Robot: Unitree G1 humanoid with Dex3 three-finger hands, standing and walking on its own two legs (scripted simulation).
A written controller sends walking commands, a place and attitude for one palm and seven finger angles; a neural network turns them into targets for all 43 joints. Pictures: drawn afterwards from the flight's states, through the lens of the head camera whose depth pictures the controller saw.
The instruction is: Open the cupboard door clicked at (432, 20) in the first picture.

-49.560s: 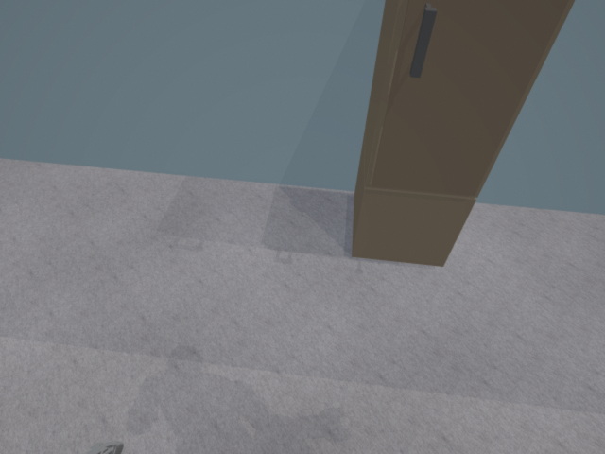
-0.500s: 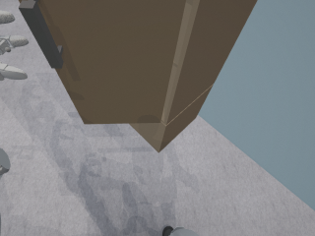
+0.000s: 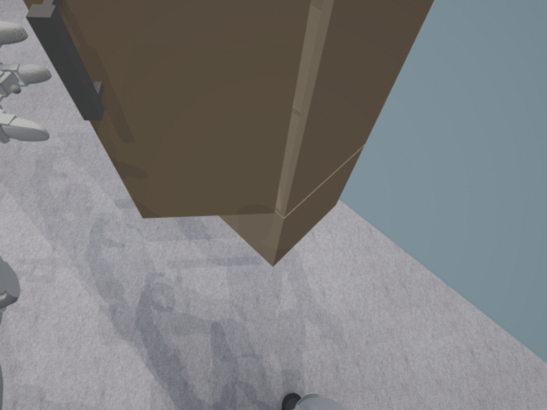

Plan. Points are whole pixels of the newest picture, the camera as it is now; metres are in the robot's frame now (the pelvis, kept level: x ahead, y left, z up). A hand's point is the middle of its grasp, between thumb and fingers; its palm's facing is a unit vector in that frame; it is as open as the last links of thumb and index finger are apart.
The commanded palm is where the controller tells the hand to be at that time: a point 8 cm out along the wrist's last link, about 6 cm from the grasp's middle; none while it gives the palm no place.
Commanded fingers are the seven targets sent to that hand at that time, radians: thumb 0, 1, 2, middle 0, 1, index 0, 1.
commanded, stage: slide the fingers in behind the handle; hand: left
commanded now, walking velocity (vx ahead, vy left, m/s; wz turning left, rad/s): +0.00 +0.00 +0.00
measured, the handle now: (75, 59) +0.55 +0.23 +0.16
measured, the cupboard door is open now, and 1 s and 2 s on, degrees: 49 49 49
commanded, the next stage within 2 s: close the thumb around the handle in 1.38 s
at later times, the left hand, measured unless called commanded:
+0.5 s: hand (48, 89) +0.50 +0.25 +0.16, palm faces -0.02 -1.00 +0.01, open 14.0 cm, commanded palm +0.48 +0.29 +0.16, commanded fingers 0.00 -0.50 0.30 -0.30 -1.20 -0.30 -1.20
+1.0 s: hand (86, 85) +0.51 +0.20 +0.16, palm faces -0.03 -1.00 +0.00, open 14.0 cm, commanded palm +0.48 +0.26 +0.16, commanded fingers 0.00 -0.50 0.30 -0.30 -1.20 -0.30 -1.20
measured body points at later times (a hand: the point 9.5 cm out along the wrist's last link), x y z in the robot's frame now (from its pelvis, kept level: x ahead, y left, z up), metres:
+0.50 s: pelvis +0.00 +0.00 +0.00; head +0.09 +0.01 +0.44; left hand +0.49 +0.30 +0.16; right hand +0.02 -0.27 -0.11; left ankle -0.05 +0.08 -0.72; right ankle +0.01 -0.12 -0.72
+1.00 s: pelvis +0.00 -0.01 +0.00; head +0.09 +0.00 +0.44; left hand +0.50 +0.26 +0.16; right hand +0.00 -0.28 -0.11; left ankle -0.05 +0.08 -0.72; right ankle +0.01 -0.12 -0.72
